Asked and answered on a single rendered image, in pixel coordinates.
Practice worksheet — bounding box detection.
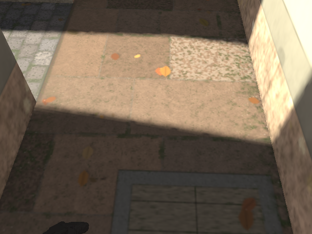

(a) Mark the robot left hand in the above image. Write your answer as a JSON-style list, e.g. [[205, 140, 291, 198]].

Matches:
[[43, 221, 89, 234]]

